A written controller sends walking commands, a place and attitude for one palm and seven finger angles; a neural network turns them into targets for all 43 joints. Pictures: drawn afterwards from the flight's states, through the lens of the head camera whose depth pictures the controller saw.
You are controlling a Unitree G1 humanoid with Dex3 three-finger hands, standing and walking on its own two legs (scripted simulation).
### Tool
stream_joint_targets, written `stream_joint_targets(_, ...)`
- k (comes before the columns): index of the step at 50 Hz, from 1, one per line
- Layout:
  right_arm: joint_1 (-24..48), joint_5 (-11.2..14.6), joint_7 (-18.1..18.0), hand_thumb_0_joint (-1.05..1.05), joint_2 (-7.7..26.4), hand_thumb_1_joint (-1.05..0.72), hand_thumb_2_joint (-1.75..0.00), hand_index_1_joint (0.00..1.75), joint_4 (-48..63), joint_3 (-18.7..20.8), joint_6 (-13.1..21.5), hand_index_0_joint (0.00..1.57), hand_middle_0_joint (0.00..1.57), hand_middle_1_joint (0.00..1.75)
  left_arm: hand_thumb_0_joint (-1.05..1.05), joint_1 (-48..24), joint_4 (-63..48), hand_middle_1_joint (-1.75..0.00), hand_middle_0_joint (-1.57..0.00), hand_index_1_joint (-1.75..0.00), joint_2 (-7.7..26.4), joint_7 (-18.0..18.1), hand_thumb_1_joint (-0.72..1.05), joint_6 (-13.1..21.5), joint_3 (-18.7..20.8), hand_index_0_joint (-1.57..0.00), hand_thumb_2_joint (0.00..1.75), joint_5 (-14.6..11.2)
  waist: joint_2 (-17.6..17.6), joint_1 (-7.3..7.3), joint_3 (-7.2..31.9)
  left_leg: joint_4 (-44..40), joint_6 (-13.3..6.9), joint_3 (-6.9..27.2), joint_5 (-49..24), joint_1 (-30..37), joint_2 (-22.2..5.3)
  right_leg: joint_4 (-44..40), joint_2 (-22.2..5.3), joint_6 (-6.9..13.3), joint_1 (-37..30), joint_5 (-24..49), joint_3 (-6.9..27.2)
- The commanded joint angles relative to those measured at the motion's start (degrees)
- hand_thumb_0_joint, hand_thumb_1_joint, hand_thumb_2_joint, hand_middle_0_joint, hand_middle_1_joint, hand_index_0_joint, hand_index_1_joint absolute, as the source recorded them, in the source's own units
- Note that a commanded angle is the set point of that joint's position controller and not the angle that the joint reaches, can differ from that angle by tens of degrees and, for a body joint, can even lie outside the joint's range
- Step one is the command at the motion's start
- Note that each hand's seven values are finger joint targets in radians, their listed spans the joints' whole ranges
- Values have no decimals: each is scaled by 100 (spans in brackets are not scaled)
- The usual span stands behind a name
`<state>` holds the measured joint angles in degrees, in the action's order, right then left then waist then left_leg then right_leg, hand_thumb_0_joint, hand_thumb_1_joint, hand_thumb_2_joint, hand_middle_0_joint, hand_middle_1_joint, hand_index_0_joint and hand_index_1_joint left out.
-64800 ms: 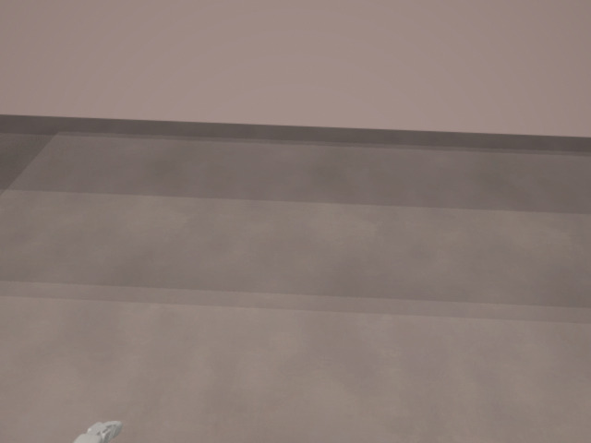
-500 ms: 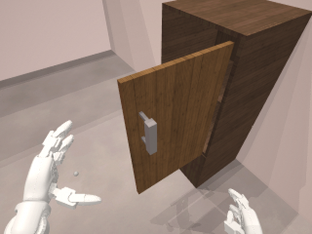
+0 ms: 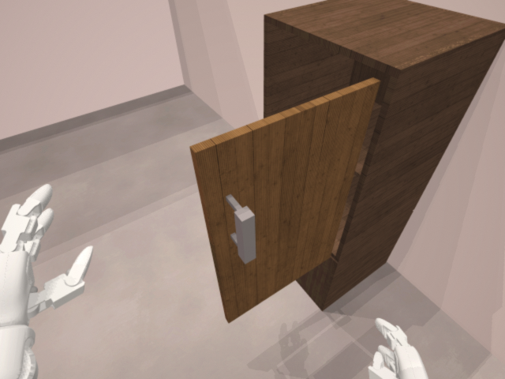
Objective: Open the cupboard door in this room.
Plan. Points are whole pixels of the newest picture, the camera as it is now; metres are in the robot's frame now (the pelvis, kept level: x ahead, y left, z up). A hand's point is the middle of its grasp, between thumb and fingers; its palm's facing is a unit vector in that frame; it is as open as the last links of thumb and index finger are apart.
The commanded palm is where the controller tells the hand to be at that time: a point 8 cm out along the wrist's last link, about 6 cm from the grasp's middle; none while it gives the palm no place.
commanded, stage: draw the hand back to the body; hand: left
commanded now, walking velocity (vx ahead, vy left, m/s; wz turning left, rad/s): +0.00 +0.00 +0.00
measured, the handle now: (239, 228) +0.35 +0.07 +0.05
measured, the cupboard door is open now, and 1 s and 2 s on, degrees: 89 89 89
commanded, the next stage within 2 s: step back with the hand held close in 0.44 s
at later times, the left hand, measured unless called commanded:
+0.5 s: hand (63, 273) +0.19 +0.26 +0.15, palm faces +0.46 -0.80 -0.39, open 7.4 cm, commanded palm +0.13 +0.29 +0.16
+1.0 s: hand (35, 307) +0.15 +0.27 +0.15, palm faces +0.35 -0.78 -0.52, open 7.4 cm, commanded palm +0.09 +0.31 +0.17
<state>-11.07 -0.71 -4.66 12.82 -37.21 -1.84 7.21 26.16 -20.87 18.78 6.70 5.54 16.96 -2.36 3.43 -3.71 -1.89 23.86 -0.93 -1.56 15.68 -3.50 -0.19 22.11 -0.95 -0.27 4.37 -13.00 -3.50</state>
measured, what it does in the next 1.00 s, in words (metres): shifts its weight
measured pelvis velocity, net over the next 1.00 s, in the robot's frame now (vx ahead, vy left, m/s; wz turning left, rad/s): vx -0.06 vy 0.01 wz -0.01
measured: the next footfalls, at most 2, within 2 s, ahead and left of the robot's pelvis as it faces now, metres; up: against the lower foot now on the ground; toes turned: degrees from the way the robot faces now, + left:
right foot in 1.66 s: -0.25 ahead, -0.10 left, +0.00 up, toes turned -2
left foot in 1.80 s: -0.08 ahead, +0.08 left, +0.00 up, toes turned -1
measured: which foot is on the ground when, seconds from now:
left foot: down 0.00-1.00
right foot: down 0.00-1.00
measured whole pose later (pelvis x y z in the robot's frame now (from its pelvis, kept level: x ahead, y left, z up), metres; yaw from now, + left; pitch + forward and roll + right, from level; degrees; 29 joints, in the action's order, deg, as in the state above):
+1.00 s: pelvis -0.06 +0.01 -0.01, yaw -1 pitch -1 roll -1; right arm -9.9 0.3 -5.2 13.2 -32.5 0.7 1.4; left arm 32.7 -28.9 24.8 7.0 9.4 23.3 -2.5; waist 0.3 -0.6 -3.8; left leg 29.1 -2.1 -2.5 12.6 -15.9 0.4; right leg 26.3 -1.8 -1.1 16.4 -9.0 -2.5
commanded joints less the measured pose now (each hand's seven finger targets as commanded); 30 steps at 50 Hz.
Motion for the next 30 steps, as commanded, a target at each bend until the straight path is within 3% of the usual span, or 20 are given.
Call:
stream_joint_targets(1, 761, 12, -33, 0, 569, -90, -90, 30, 910, 245, 295, 20, 20, 30, 0, -543, -1294, -30, -20, -30, 1128, 146, 83, 382, 903, -20, 87, -5, 126, -52, 473, -394, 48, 103, -1770, -185, -86, -249, 71, 141, -287, 1233, 114)
stream_joint_targets(3, 753, 16, -35, 0, 559, -90, -90, 30, 896, 262, 281, 20, 20, 30, 0, -493, -1264, -30, -20, -30, 1180, 153, 90, 390, 1029, -20, 90, -31, 37, -64, 482, -383, 41, 84, -1784, -168, -81, -273, 80, 133, -304, 1281, 114)
stream_joint_targets(7, 744, 23, -3, 0, 598, -90, -90, 30, 869, 278, 253, 20, 20, 30, 0, -485, -1070, -30, -20, -30, 882, 108, 90, 333, 714, -20, 90, -25, 80, 2, 273, -427, 38, 88, -1740, -173, -102, -324, 81, 112, -165, 1182, 95)
stream_joint_targets(10, 771, 22, -9, 0, 647, -90, -90, 30, 858, 308, 254, 20, 20, 30, 0, -578, -1080, -30, -20, -30, 1024, 117, 90, 334, 780, -20, 90, -8, -91, -11, 328, -417, 14, 88, -1687, -123, -92, -354, 88, 112, -185, 1171, 115)
stream_joint_targets(15, 797, 0, -34, 0, 614, -90, -90, 30, 867, 297, 264, 20, 20, 30, 0, -586, -1220, -30, -20, -30, 1195, 145, 90, 356, 949, -20, 90, -6, 27, -62, 504, -416, 16, 84, -1627, -106, -62, -357, 75, 124, -305, 1168, 140)
stream_joint_targets(20, 830, 12, -36, 0, 582, -90, -90, 30, 839, 287, 292, 20, 20, 30, 0, -583, -1211, -30, -20, -30, 1177, 148, 90, 367, 945, -20, 90, -8, 148, -54, 364, -420, 26, 77, -1535, -122, -62, -423, 74, 129, -218, 1089, 158)
stream_joint_targets(24, 803, 23, -24, 0, 567, -90, -90, 30, 834, 298, 288, 20, 20, 30, 0, -527, -1112, -30, -20, -30, 997, 123, 90, 361, 817, -20, 90, -21, -45, -22, 277, -446, 19, 73, -1488, -146, -81, -428, 98, 110, -162, 1013, 132)
stream_joint_targets(27, 821, 21, -21, 0, 575, -90, -90, 30, 834, 302, 293, 20, 20, 30, 0, -562, -1112, -30, -20, -30, 1002, 115, 90, 375, 805, -20, 90, -17, 16, -26, 288, -467, 21, 82, -1433, -142, -77, -434, 92, 112, -165, 947, 143)
stream_joint_targets(28, 866, 26, -12, 0, 594, -90, -90, 30, 882, 295, 334, 20, 20, 30, 0, -1080, -1678, -30, -20, -30, 1169, 134, 90, 449, 854, -20, 90, -12, 246, -22, 552, -455, 19, 116, -1428, -47, -57, -420, 76, 122, -255, 950, 175)
stream_joint_targets(29, 730, 81, -13, 0, 732, -90, -90, 30, 1066, 273, 220, 20, 20, 30, 0, -1275, -1747, -30, -20, -30, 1883, 161, 90, 670, 1593, -20, 90, -31, -46, 248, -65, -284, -94, 211, -1065, -591, -147, -685, -136, 98, 405, 1132, 547)
stream_joint_targets(30, 748, 63, -23, 0, 667, -90, -90, 30, 976, 268, 137, 20, 20, 30, 0, -1163, -1501, -30, -20, -30, 1852, 124, 90, 751, 1579, -20, 90, 0, -102, 233, -98, -240, -95, 286, -851, -685, -120, -724, -254, 120, 462, 1077, 547)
